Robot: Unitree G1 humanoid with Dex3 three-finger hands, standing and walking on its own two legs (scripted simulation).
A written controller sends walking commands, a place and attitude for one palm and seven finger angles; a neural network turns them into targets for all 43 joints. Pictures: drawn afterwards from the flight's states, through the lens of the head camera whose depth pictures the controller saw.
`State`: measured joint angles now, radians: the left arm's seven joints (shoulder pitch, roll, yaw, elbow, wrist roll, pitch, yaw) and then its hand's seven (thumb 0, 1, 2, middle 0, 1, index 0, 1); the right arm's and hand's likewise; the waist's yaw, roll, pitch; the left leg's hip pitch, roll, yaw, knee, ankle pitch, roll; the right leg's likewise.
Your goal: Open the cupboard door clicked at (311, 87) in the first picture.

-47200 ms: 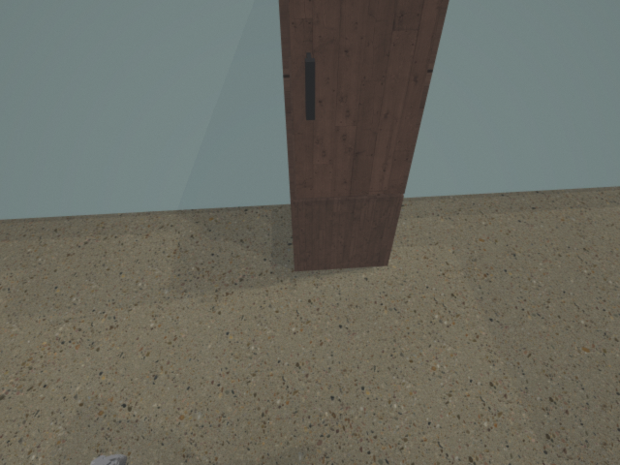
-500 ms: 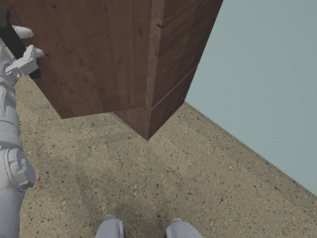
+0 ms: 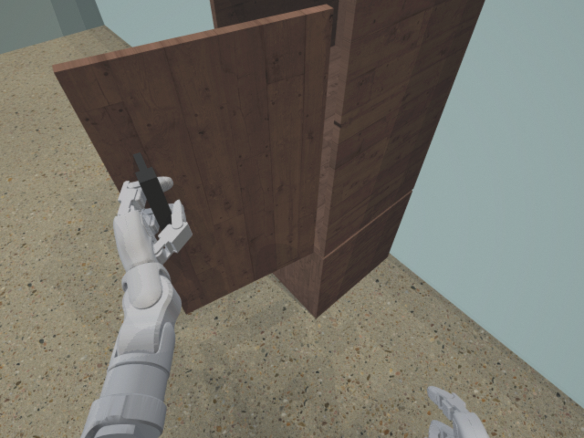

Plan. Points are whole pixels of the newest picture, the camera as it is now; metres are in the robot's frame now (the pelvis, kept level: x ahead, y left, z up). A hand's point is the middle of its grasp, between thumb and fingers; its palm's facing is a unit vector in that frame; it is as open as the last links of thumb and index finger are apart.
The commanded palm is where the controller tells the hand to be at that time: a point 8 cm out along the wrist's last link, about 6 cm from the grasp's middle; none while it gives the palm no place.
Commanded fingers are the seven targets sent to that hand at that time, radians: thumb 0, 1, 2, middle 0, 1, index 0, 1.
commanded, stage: pull the door open along its arc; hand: left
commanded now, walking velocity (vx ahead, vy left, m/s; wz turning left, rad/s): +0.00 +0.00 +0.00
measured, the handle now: (158, 203) +0.43 +0.21 +0.09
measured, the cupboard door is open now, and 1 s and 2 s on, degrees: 79 100 100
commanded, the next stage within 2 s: open thumb and fingers to let go in 0.38 s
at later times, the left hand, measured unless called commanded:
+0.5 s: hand (244, 270) +0.31 +0.07 +0.09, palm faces +0.47 -0.88 +0.00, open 6.2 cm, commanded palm +0.27 +0.12 +0.08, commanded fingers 0.00 0.76 0.84 -0.39 -1.34 -0.39 -1.34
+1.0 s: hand (241, 266) +0.32 +0.08 +0.09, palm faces +0.43 -0.90 +0.00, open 12.6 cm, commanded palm +0.28 +0.12 +0.08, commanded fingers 0.00 -0.50 0.30 -0.26 -0.95 -0.26 -0.95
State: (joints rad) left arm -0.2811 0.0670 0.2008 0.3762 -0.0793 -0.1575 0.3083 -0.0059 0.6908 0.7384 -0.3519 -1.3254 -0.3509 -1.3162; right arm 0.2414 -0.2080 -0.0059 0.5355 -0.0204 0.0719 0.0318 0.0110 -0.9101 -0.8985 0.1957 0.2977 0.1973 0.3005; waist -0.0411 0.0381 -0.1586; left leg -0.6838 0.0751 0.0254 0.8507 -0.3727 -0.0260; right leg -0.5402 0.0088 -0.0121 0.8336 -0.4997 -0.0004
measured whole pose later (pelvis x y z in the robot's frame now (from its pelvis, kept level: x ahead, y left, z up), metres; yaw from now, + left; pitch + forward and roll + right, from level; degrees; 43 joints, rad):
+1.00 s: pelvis -0.01 -0.02 +0.00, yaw +3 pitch +7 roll +0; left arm -0.12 -0.11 -0.11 0.25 0.05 -0.13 0.56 0.01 -0.26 0.40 -0.31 -1.21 -0.31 -1.21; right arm 0.20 -0.18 -0.02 0.61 -0.06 0.09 -0.01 0.01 -0.91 -0.90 0.20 0.30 0.20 0.30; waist 0.00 0.04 -0.13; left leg -0.62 0.05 -0.02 0.84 -0.35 -0.05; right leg -0.48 -0.01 -0.06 0.87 -0.52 -0.03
